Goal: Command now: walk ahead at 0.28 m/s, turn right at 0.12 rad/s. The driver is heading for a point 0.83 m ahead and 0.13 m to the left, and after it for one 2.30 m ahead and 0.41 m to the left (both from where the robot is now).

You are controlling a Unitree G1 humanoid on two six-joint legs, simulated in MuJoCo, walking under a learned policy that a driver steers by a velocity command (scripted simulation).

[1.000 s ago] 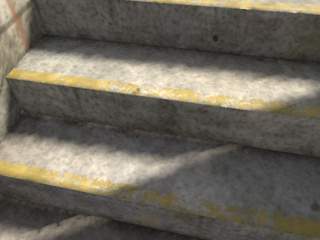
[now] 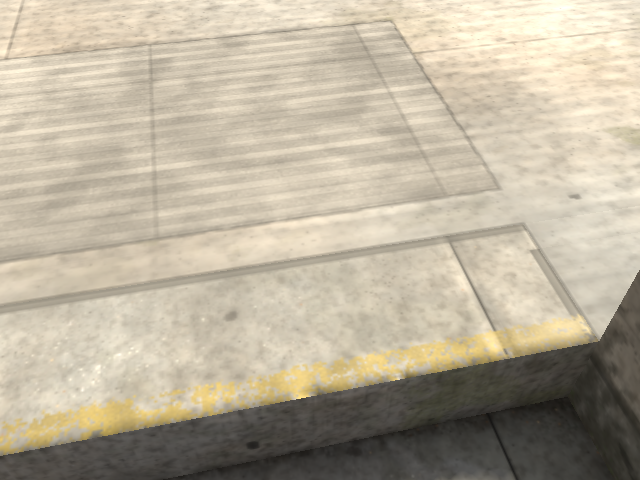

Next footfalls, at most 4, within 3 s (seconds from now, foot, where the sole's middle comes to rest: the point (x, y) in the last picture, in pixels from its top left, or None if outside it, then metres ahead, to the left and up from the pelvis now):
0.34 right None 0.37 -0.12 -0.55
1.10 left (173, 369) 0.59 0.25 -0.37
1.82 right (278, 205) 0.98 0.09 -0.37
2.38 left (209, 118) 1.30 0.27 -0.37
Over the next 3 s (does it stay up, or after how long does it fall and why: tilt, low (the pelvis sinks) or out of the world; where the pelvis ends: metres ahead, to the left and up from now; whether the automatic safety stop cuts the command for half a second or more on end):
stays up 1.38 0.19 0.40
